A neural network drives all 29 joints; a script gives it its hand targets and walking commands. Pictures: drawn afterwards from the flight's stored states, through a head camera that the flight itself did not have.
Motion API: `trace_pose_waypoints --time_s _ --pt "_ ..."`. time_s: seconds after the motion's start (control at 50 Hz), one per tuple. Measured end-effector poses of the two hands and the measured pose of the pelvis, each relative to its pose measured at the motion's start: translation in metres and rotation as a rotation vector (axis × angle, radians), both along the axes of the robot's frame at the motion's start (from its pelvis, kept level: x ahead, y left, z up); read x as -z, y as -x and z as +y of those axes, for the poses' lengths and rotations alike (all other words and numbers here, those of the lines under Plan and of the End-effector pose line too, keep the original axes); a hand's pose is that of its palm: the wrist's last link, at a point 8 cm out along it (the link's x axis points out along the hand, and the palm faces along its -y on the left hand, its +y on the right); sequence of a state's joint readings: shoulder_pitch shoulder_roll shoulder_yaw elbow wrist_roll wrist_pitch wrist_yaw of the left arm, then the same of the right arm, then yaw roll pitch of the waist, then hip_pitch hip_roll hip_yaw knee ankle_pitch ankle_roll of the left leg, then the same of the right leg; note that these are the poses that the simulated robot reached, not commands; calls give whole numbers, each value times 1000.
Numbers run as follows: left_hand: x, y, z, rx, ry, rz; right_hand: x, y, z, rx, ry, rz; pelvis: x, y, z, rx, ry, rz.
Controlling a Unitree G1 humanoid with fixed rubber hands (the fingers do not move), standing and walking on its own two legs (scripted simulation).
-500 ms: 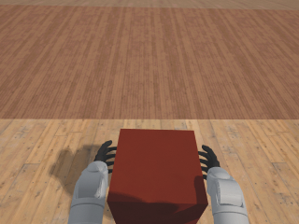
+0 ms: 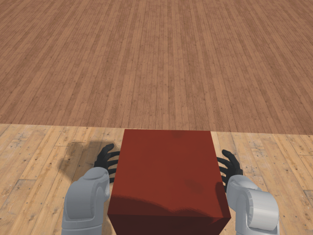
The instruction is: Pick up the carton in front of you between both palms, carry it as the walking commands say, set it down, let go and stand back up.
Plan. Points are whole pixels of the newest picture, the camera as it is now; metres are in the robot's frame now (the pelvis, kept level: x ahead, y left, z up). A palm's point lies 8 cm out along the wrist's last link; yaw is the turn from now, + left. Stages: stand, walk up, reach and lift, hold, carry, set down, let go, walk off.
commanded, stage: carry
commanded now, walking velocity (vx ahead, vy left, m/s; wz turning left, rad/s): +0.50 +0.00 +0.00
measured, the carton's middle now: (165, 192) +0.26 -0.01 +0.01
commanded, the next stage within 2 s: none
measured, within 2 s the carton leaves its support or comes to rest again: neither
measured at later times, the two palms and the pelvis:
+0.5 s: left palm (111, 92) +0.59 +0.19 +0.07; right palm (196, 98) +0.56 -0.11 +0.08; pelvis +0.31 +0.06 +0.01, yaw -3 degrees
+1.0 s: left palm (131, 52) +0.91 +0.16 +0.08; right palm (193, 55) +0.92 -0.14 +0.08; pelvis +0.65 +0.00 +0.01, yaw +1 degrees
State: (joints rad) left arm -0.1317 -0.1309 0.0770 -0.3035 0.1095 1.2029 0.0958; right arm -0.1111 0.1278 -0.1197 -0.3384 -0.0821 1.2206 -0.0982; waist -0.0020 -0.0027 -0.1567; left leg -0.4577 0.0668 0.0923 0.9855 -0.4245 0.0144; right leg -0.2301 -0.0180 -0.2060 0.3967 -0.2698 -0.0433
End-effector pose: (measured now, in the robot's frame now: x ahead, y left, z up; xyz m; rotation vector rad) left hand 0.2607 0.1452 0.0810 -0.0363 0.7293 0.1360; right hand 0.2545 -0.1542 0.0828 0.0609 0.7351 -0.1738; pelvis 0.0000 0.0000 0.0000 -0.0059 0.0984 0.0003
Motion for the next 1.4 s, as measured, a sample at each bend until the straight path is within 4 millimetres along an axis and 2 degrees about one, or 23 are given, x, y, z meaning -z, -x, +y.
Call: trace_pose_waypoints --time_s 0.06,0.14,0.24,0.28,0.36,0.44,0.54,0.62,0.68,0.76,0.86,0.98,1.1,1.16,1.24,1.32,1.4 --pt "-6 -31 9 -33 5 8 -5 -39 9 -25 -5 8 -4 -32 3 5 -12 1" --pt "-9 -85 24 -54 14 -13 -7 -96 24 -37 -8 -14 -1 -81 14 9 -15 -6" --pt "7 -167 44 -43 34 -47 5 -172 44 -19 5 -48 23 -157 37 28 -15 -36" --pt "16 -198 50 -26 39 -30 13 -199 50 -9 16 -32 26 -182 46 40 -25 -36" --pt "24 -243 51 0 48 55 22 -233 51 26 18 53 11 -224 57 60 -5 -23" --pt "17 -290 47 43 36 61 13 -271 48 55 21 60 -4 -269 61 55 16 -15" --pt "0 -354 44 43 32 -4 -5 -337 45 49 22 -4 -10 -334 56 43 27 -11" --pt "-7 -407 40 19 23 -49 -10 -399 41 21 18 -49 -4 -395 46 36 20 -17" --pt "-4 -451 33 0 12 -64 -3 -448 33 0 9 -63 7 -445 34 25 9 -29" --pt "10 -512 22 -23 -13 -52 18 -516 22 -21 -21 -52 25 -508 17 2 23 -49" --pt "20 -563 16 -58 -6 62 25 -577 16 -56 -12 62 7 -564 3 -26 -4 -31" --pt "3 -635 15 -66 -13 32 11 -652 15 -70 -13 32 -9 -637 1 -12 -31 -19" --pt "-18 -730 18 -30 -9 -65 -9 -734 18 -30 -14 -65 -4 -724 14 -1 -25 -25" --pt "-24 -783 25 -16 6 -124 -18 -783 25 -7 -9 -124 6 -773 24 7 -13 -33" --pt "-22 -860 39 -3 42 -187 -24 -854 39 20 9 -188 27 -840 41 32 -25 -54" --pt "-26 -924 46 18 55 -135 -30 -910 47 54 4 -137 16 -883 52 48 -7 -41" --pt "-40 -985 47 32 71 -119 -44 -964 48 73 12 -121 2 -926 57 43 10 -27"
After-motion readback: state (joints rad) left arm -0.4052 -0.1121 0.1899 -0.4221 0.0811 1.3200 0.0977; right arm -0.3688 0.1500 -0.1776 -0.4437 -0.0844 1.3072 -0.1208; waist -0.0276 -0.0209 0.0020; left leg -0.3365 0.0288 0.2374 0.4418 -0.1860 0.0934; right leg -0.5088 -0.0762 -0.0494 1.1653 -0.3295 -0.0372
